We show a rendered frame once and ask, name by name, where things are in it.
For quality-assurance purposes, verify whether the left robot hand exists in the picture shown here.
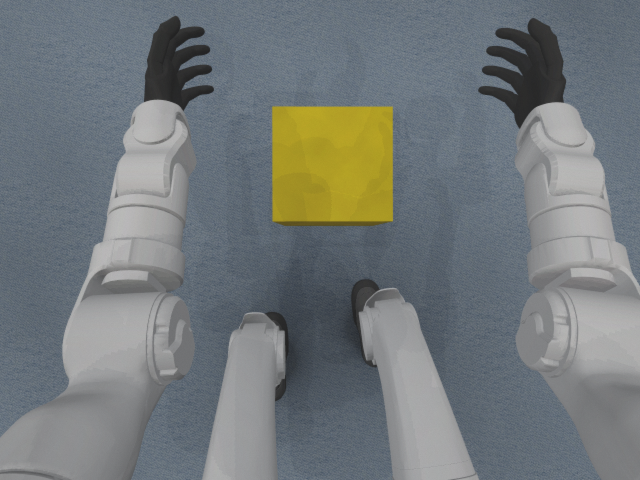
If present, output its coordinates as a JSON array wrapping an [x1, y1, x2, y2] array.
[[144, 16, 214, 112]]

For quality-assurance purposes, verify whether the right robot shin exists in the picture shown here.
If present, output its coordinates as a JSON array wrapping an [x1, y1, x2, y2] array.
[[363, 288, 420, 325]]

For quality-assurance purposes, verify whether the left robot shin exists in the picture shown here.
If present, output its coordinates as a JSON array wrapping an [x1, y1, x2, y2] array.
[[228, 312, 281, 387]]

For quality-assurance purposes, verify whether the robot right upper arm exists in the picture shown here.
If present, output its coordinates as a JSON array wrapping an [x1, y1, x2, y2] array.
[[515, 286, 640, 480]]

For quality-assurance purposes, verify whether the carton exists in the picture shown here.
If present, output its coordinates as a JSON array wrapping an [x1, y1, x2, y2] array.
[[272, 107, 393, 226]]

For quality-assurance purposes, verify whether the robot left upper arm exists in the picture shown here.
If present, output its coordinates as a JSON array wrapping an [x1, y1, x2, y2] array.
[[0, 292, 195, 480]]

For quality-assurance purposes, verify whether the right robot hand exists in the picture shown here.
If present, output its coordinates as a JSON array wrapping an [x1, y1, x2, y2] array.
[[478, 18, 566, 129]]

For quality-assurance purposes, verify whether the robot left forearm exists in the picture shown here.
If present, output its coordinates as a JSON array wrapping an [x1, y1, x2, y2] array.
[[62, 100, 197, 379]]

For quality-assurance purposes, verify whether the robot shin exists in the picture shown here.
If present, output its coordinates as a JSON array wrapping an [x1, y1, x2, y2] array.
[[363, 288, 420, 325], [228, 312, 281, 387]]

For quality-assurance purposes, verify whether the robot right forearm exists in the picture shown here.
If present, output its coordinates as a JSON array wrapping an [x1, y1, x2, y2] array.
[[515, 102, 640, 300]]

